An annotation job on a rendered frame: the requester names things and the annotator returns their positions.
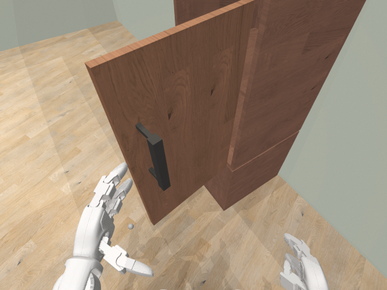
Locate robot left hand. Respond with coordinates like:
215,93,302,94
73,162,154,277

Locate robot right hand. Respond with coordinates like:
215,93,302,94
280,233,329,290

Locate robot left forearm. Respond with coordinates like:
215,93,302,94
53,256,103,290

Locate cupboard door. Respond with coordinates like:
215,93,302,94
85,0,256,225

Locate handle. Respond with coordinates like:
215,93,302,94
135,123,171,191

